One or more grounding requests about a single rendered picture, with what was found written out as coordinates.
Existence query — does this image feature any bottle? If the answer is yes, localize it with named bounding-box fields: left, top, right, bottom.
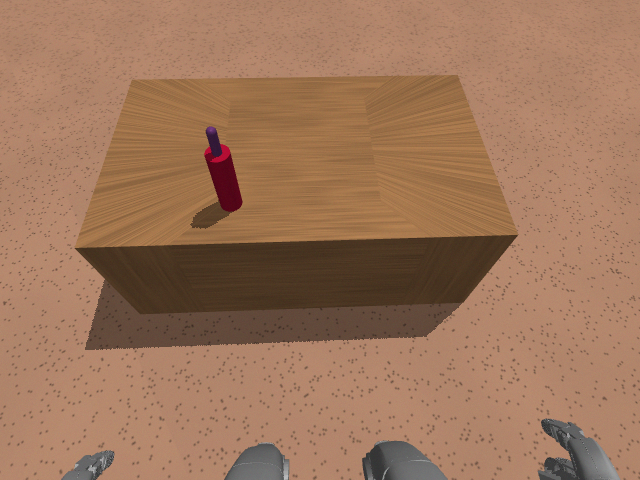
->
left=204, top=126, right=242, bottom=212

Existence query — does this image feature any left robot hand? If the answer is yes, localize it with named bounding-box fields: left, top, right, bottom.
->
left=61, top=450, right=114, bottom=480

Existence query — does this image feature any right robot hand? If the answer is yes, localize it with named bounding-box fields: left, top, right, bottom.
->
left=538, top=419, right=620, bottom=480

